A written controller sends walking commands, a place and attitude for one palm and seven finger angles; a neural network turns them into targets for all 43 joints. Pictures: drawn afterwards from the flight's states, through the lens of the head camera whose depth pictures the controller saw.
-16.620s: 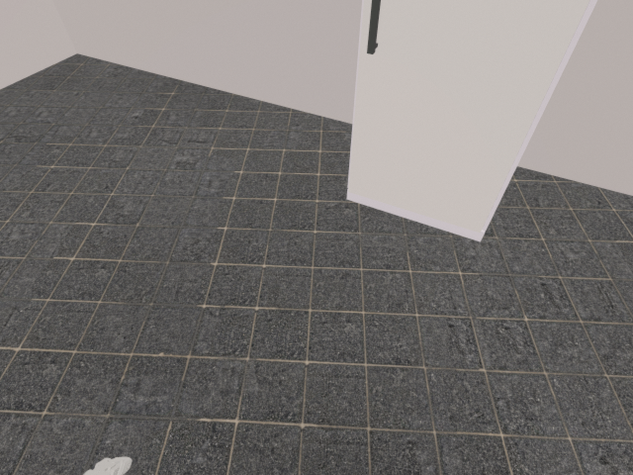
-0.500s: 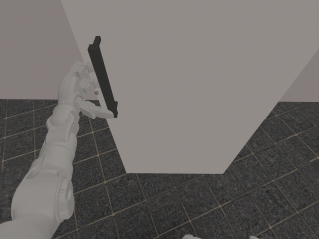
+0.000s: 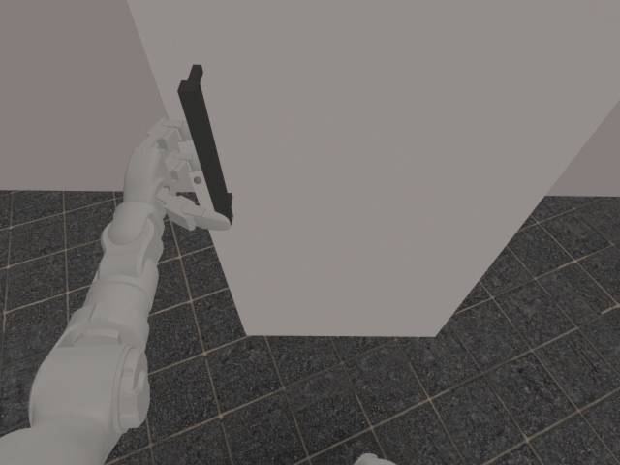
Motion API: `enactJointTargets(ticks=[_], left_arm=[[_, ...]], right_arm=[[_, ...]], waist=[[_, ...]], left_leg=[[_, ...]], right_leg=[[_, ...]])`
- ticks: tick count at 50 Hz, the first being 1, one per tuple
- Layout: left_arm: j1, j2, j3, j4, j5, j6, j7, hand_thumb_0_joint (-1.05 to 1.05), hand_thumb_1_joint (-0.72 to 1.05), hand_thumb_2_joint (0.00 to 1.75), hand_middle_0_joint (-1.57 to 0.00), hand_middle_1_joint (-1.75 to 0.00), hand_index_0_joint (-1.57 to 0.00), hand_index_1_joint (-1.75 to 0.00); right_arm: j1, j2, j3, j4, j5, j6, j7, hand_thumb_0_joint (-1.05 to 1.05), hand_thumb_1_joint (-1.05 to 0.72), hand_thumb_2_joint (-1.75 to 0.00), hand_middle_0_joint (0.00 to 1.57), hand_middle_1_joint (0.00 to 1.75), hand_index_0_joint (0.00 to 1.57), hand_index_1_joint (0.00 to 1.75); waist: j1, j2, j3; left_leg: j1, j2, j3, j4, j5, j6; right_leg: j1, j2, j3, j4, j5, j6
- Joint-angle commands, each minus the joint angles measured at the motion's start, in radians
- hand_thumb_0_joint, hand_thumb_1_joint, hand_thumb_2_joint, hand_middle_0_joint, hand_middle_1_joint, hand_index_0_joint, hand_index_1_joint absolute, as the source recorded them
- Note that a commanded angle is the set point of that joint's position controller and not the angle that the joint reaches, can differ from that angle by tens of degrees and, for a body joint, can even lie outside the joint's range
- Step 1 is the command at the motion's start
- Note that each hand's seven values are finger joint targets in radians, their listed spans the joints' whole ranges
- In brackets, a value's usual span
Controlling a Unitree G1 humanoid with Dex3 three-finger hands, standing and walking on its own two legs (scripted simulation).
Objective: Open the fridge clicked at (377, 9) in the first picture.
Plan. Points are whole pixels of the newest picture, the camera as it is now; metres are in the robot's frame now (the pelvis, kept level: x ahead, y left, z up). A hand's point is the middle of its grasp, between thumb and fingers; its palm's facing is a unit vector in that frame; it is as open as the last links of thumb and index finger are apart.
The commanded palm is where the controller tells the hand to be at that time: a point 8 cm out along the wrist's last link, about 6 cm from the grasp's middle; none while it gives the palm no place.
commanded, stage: slide the fingers in behind the handle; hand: left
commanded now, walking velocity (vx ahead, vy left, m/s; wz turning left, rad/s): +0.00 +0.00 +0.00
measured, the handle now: (213, 156) +0.50 +0.13 +0.11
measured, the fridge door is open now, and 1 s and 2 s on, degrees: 0 0 0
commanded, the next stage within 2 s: grip the handle and tug to test in 1.42 s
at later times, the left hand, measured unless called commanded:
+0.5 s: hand (216, 183) +0.45 +0.12 +0.11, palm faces -0.04 -1.00 +0.00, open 14.0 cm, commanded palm +0.42 +0.17 +0.12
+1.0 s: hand (226, 183) +0.44 +0.11 +0.11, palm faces -0.02 -1.00 -0.01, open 14.1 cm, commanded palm +0.41 +0.15 +0.12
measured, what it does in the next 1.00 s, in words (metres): stands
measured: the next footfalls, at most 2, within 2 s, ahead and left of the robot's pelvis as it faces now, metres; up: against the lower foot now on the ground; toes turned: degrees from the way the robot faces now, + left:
none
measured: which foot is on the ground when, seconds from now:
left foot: down 0.00-1.00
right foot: down 0.00-1.00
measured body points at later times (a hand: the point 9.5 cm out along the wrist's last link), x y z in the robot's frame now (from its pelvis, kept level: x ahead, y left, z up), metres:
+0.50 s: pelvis +0.02 +0.00 +0.00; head +0.06 -0.01 +0.45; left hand +0.44 +0.17 +0.11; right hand +0.11 -0.25 -0.11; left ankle -0.01 +0.09 -0.72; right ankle +0.04 -0.10 -0.72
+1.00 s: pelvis +0.01 -0.01 +0.01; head +0.06 -0.02 +0.45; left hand +0.44 +0.16 +0.11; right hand +0.10 -0.26 -0.11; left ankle -0.01 +0.09 -0.72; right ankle +0.04 -0.10 -0.72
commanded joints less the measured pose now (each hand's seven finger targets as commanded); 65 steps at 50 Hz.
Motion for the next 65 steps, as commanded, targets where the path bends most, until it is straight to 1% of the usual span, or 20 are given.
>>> enactJointTargets(ticks=[1,3,4,7,9,12,15,18,21,24,29,31,33,38,41,45,48,51,59,65], left_arm=[[-0.439,0.164,0.039,-0.285,-0.016,-0.053,0.024,0.00,-0.50,0.30,-0.30,-1.20,-0.30,-1.20],[-0.439,0.176,0.053,-0.311,-0.010,-0.056,0.046,0.00,-0.50,0.30,-0.30,-1.20,-0.30,-1.20],[-0.431,0.201,0.065,-0.332,-0.001,-0.063,0.054,0.00,-0.50,0.30,-0.30,-1.20,-0.30,-1.20],[-0.397,0.148,0.028,-0.386,0.012,-0.069,0.067,0.00,-0.50,0.30,-0.30,-1.20,-0.30,-1.20],[-0.331,0.165,0.052,-0.351,0.007,-0.054,0.068,0.00,-0.50,0.30,-0.30,-1.20,-0.30,-1.20],[-0.338,0.084,-0.013,-0.364,-0.001,-0.026,0.054,0.00,-0.50,0.30,-0.30,-1.20,-0.30,-1.20],[-0.354,0.099,0.000,-0.379,-0.002,-0.015,0.062,0.00,-0.50,0.30,-0.30,-1.20,-0.30,-1.20],[-0.350,0.046,-0.037,-0.396,-0.006,-0.012,0.065,0.00,-0.50,0.30,-0.30,-1.20,-0.30,-1.20],[-0.365,0.043,-0.043,-0.402,0.002,-0.016,0.077,0.00,-0.50,0.30,-0.30,-1.20,-0.30,-1.20],[-0.342,0.070,-0.018,-0.387,0.006,-0.013,0.089,0.00,-0.50,0.30,-0.30,-1.20,-0.30,-1.20],[-0.337,0.088,-0.003,-0.392,0.017,-0.015,0.102,0.00,-0.50,0.30,-0.30,-1.20,-0.30,-1.20],[-0.342,0.062,-0.019,-0.409,0.016,-0.017,0.102,0.00,-0.50,0.30,-0.30,-1.20,-0.30,-1.20],[-0.333,0.058,-0.020,-0.405,0.010,-0.016,0.102,0.00,-0.50,0.30,-0.30,-1.20,-0.30,-1.20],[-0.322,0.025,-0.049,-0.444,0.008,-0.018,0.098,0.00,-0.50,0.30,-0.30,-1.20,-0.30,-1.20],[-0.279,0.003,-0.061,-0.441,0.006,-0.009,0.101,0.00,-0.50,0.30,-0.30,-1.20,-0.30,-1.20],[-0.307,0.049,-0.031,-0.404,0.016,0.002,0.114,0.00,-0.50,0.30,-0.30,-1.20,-0.30,-1.20],[-0.348,-0.015,-0.090,-0.435,0.017,-0.011,0.109,0.00,-0.50,0.30,-0.30,-1.20,-0.30,-1.20],[-0.315,0.015,-0.055,-0.438,0.014,-0.022,0.112,0.00,-0.50,0.30,-0.30,-1.20,-0.30,-1.20],[-0.344,-0.020,-0.098,-0.434,0.015,-0.019,0.110,0.00,-0.50,0.30,-0.30,-1.20,-0.30,-1.20],[-0.378,0.007,-0.074,-0.397,0.019,-0.019,0.116,0.00,-0.50,0.30,-0.30,-1.20,-0.30,-1.20]], right_arm=[[0.034,-0.141,-0.058,-0.103,-0.002,-0.034,-0.005,0.00,-0.90,-0.90,0.20,0.30,0.20,0.30],[0.026,-0.137,-0.057,-0.107,-0.004,-0.034,-0.007,0.00,-0.90,-0.90,0.20,0.30,0.20,0.30],[0.025,-0.139,-0.058,-0.109,-0.005,-0.034,-0.009,0.00,-0.90,-0.90,0.20,0.30,0.20,0.30],[0.010,-0.124,-0.056,-0.111,-0.006,-0.038,-0.004,0.00,-0.90,-0.90,0.20,0.30,0.20,0.30],[0.014,-0.130,-0.059,-0.111,-0.006,-0.033,-0.006,0.00,-0.90,-0.90,0.20,0.30,0.20,0.30],[-0.004,-0.123,-0.057,-0.115,0.001,-0.033,-0.004,0.00,-0.90,-0.90,0.20,0.30,0.20,0.30],[0.004,-0.126,-0.061,-0.110,-0.001,-0.031,-0.005,0.00,-0.90,-0.90,0.20,0.30,0.20,0.30],[-0.006,-0.117,-0.059,-0.111,-0.002,-0.033,-0.003,0.00,-0.90,-0.90,0.20,0.30,0.20,0.30],[-0.008,-0.115,-0.060,-0.103,-0.003,-0.032,-0.002,0.00,-0.90,-0.90,0.20,0.30,0.20,0.30],[-0.004,-0.120,-0.059,-0.104,-0.007,-0.028,-0.002,0.00,-0.90,-0.90,0.20,0.30,0.20,0.30],[-0.013,-0.116,-0.058,-0.108,-0.008,-0.022,-0.003,0.00,-0.90,-0.90,0.20,0.30,0.20,0.30],[-0.020,-0.109,-0.058,-0.111,-0.007,-0.025,-0.001,0.00,-0.90,-0.90,0.20,0.30,0.20,0.30],[-0.015,-0.111,-0.060,-0.110,-0.008,-0.024,-0.001,0.00,-0.90,-0.90,0.20,0.30,0.20,0.30],[-0.022,-0.105,-0.061,-0.110,-0.007,-0.027,0.002,0.00,-0.90,-0.90,0.20,0.30,0.20,0.30],[-0.027,-0.106,-0.061,-0.115,-0.006,-0.028,0.005,0.00,-0.90,-0.90,0.20,0.30,0.20,0.30],[-0.025,-0.112,-0.059,-0.108,-0.008,-0.022,0.000,0.00,-0.90,-0.90,0.20,0.30,0.20,0.30],[-0.035,-0.102,-0.058,-0.111,-0.005,-0.030,0.001,0.00,-0.90,-0.90,0.20,0.30,0.20,0.30],[-0.027,-0.106,-0.064,-0.109,-0.010,-0.035,0.001,0.00,-0.90,-0.90,0.20,0.30,0.20,0.30],[-0.036,-0.110,-0.060,-0.107,-0.005,-0.039,0.001,0.00,-0.90,-0.90,0.20,0.30,0.20,0.30],[-0.027,-0.110,-0.060,-0.095,-0.010,-0.042,-0.003,0.00,-0.90,-0.90,0.20,0.30,0.20,0.30]], waist=[[-0.006,-0.024,-0.349],[-0.002,-0.055,-0.350],[0.009,-0.032,-0.362],[0.013,0.044,-0.380],[0.018,-0.047,-0.360],[0.006,0.001,-0.325],[0.006,-0.026,-0.340],[-0.001,-0.033,-0.340],[-0.002,-0.002,-0.336],[0.007,-0.052,-0.349],[0.016,-0.048,-0.352],[0.017,-0.004,-0.359],[0.013,-0.061,-0.360],[0.012,-0.011,-0.373],[0.017,-0.036,-0.351],[0.011,-0.075,-0.308],[0.004,-0.006,-0.320],[0.017,-0.041,-0.376],[0.002,-0.041,-0.309],[0.000,-0.073,-0.327]], left_leg=[[0.122,-0.001,-0.080,-0.119,0.197,-0.013],[0.106,-0.003,-0.074,-0.127,0.190,-0.009],[0.116,-0.002,-0.073,-0.125,0.215,-0.009],[0.174,-0.001,-0.072,-0.120,0.278,-0.017],[0.145,0.002,-0.071,-0.120,0.302,-0.013],[0.150,-0.001,-0.061,-0.129,0.275,-0.016],[0.172,0.002,-0.071,-0.126,0.305,-0.015],[0.176,-0.002,-0.064,-0.122,0.304,-0.013],[0.186,-0.004,-0.065,-0.120,0.311,-0.015],[0.163,-0.006,-0.067,-0.120,0.315,-0.012],[0.146,-0.009,-0.059,-0.122,0.307,-0.010],[0.165,-0.009,-0.056,-0.119,0.316,-0.012],[0.146,-0.010,-0.051,-0.122,0.307,-0.008],[0.171,-0.011,-0.047,-0.119,0.325,-0.009],[0.160,-0.010,-0.049,-0.127,0.314,-0.010],[0.113,-0.015,-0.046,-0.137,0.232,-0.004],[0.147,-0.016,-0.047,-0.137,0.228,-0.008],[0.160,-0.014,-0.047,-0.128,0.268,-0.006],[0.156,-0.012,-0.056,-0.136,0.241,-0.007],[0.145,-0.014,-0.059,-0.138,0.223,-0.005]], right_leg=[[0.234,0.026,0.051,-0.064,0.184,0.004],[0.268,0.025,0.057,-0.067,0.192,0.007],[0.280,0.024,0.058,-0.061,0.209,0.004],[0.268,0.025,0.055,-0.055,0.254,-0.001],[0.301,0.028,0.051,-0.057,0.285,0.002],[0.276,0.024,0.050,-0.069,0.273,0.003],[0.275,0.025,0.044,-0.068,0.284,0.002],[0.281,0.024,0.048,-0.073,0.300,0.004],[0.269,0.023,0.048,-0.071,0.300,0.003],[0.302,0.022,0.049,-0.066,0.315,0.004],[0.332,0.019,0.054,-0.066,0.326,0.004],[0.319,0.021,0.056,-0.066,0.332,0.002],[0.343,0.021,0.059,-0.071,0.344,0.007],[0.341,0.020,0.060,-0.072,0.362,0.006],[0.340,0.021,0.053,-0.076,0.348,0.006],[0.339,0.016,0.062,-0.095,0.283,0.010],[0.313,0.017,0.061,-0.093,0.268,0.005],[0.348,0.019,0.065,-0.081,0.311,0.006],[0.304,0.019,0.054,-0.090,0.269,0.004],[0.311,0.017,0.059,-0.091,0.256,0.008]])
